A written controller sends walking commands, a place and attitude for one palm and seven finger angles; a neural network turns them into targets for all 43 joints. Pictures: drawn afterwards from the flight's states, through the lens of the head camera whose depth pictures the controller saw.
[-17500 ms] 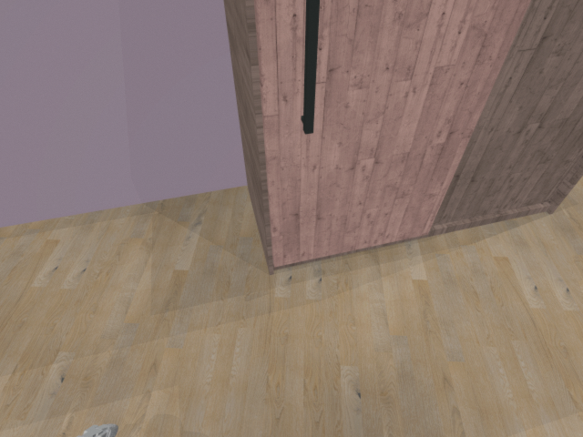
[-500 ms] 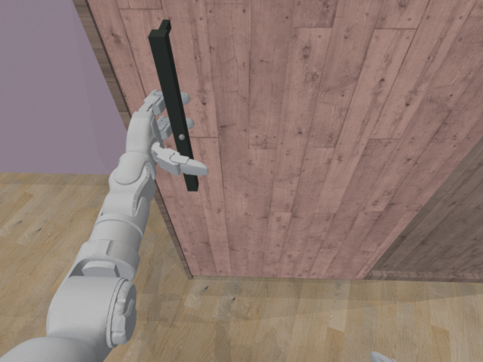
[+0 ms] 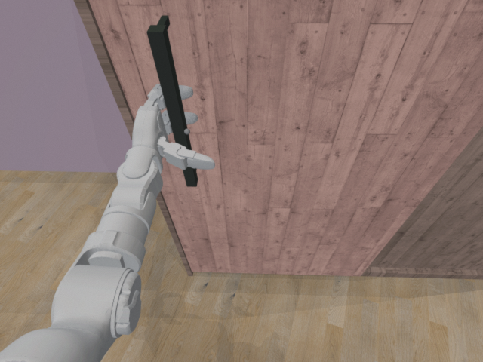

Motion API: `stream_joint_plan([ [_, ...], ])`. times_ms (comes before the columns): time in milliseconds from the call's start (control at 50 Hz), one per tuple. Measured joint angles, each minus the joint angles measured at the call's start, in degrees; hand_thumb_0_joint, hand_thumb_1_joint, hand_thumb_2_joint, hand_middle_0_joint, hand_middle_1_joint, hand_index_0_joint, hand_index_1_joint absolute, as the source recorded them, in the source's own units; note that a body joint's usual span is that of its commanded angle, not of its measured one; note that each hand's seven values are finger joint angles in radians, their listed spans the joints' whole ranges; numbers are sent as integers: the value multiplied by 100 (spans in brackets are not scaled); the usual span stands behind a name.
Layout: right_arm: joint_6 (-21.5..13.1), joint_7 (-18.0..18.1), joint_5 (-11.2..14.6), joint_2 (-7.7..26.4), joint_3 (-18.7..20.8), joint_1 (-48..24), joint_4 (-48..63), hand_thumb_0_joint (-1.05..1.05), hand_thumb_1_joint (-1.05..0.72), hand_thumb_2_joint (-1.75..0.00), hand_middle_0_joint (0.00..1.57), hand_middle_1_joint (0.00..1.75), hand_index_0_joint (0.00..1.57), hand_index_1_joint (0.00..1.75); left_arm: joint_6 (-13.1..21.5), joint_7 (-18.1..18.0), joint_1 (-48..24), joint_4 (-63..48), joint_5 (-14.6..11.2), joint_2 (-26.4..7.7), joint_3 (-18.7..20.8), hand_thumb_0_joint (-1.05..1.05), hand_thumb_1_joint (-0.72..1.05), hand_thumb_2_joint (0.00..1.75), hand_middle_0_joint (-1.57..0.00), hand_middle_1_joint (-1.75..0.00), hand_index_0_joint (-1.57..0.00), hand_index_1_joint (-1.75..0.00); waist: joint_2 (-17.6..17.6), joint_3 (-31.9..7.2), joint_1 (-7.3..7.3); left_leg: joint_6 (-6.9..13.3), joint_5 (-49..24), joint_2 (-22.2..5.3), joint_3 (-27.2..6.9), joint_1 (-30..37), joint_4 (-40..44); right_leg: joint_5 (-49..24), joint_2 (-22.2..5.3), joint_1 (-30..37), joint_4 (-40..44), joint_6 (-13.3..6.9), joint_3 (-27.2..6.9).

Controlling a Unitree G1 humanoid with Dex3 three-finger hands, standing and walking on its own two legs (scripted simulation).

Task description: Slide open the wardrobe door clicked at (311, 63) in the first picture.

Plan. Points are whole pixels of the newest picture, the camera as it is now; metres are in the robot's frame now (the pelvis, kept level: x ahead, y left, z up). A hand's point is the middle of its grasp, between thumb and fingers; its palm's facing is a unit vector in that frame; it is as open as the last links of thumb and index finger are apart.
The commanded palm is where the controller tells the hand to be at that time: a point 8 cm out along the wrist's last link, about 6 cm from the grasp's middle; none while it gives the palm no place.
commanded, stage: slide the fingers in behind the handle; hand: left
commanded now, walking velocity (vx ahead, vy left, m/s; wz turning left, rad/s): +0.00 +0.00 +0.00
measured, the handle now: (180, 117) +0.52 +0.11 +0.13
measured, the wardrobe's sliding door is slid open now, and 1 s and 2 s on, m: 0.00 0.00 0.00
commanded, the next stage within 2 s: grip the handle and tug to test in 0.14 s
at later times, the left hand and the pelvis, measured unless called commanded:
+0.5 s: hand (188, 129) +0.46 +0.09 +0.14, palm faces -0.06 -1.00 -0.01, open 12.4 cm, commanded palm +0.43 +0.14 +0.14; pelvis +0.00 +0.00 +0.00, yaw +0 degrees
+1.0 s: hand (186, 130) +0.46 +0.09 +0.14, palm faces -0.06 -1.00 +0.00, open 5.7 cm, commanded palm +0.43 +0.15 +0.14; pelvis +0.01 +0.00 +0.00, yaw -1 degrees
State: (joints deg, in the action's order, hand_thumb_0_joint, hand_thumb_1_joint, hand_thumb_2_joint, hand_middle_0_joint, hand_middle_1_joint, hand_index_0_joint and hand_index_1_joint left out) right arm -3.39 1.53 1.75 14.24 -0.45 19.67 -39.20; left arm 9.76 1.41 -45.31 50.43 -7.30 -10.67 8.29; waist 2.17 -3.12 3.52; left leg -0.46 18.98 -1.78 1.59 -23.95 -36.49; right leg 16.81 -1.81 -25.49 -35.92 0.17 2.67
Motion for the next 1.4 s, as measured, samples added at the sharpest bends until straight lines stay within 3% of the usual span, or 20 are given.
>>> stream_joint_plan([
  [300,-35,5,-13,-1,-13,-28,-32,1,-91,-90,20,30,20,30,98,62,-196,282,10,-27,55,-1,-50,30,-30,-120,-28,-120,-17,4,25,10,-8,10,0,-75,-14,-12,-8,-72,-6,10,-4],
  [400,-14,1,-14,-18,-29,-37,4,1,-91,-90,20,30,20,30,123,108,-153,273,27,-43,112,-1,-42,33,-31,-121,-30,-121,-34,-22,43,14,9,0,28,-66,-8,-5,3,-78,-4,14,-33],
  [940,125,3,-19,-37,-4,-94,104,1,-91,-90,20,30,20,30,-137,110,237,-288,14,17,101,1,70,81,-42,-137,-41,-136,-15,-57,10,20,67,-16,46,97,66,27,25,90,100,27,-51],
  [1400,203,12,-10,-42,12,-109,195,1,-91,-90,20,30,20,30,-323,102,534,-690,-20,34,154,1,72,80,-38,-140,-38,-138,8,-75,33,13,75,-42,100,233,160,16,58,195,188,25,-105],
])
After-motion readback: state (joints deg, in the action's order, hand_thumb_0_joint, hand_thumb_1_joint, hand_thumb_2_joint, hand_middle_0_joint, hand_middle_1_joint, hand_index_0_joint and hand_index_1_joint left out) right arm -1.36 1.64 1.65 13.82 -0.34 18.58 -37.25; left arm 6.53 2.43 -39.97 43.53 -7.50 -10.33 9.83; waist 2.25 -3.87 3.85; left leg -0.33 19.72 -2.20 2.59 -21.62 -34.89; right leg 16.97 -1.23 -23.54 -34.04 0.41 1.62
